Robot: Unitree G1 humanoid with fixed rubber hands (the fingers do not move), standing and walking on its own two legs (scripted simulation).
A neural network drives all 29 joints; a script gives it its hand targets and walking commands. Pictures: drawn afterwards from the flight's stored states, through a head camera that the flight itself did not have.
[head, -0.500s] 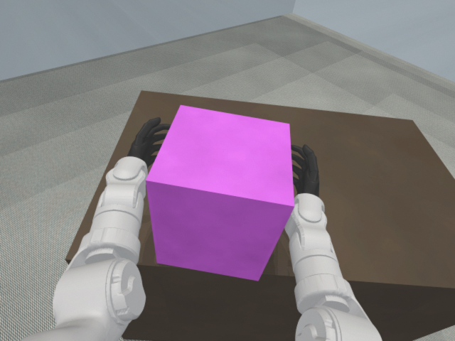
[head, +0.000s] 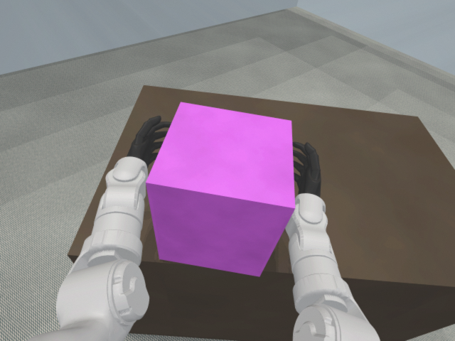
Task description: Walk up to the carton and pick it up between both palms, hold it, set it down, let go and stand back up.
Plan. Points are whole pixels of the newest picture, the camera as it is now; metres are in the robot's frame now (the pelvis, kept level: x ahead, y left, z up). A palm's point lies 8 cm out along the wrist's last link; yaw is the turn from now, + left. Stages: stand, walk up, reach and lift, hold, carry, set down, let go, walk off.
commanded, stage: set down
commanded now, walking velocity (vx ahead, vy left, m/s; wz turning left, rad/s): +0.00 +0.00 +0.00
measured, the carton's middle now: (222, 193) +0.40 +0.00 +0.04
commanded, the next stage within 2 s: none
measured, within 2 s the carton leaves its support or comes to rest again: neither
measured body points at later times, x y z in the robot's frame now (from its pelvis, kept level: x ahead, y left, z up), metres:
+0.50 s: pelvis +0.00 +0.00 +0.00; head +0.04 +0.03 +0.45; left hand +0.45 +0.15 +0.10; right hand +0.39 -0.16 +0.10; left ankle +0.00 +0.10 -0.75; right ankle -0.02 -0.14 -0.75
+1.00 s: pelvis +0.01 +0.00 +0.00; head +0.07 +0.03 +0.44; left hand +0.46 +0.14 +0.07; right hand +0.39 -0.16 +0.04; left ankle +0.00 +0.10 -0.75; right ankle -0.02 -0.14 -0.75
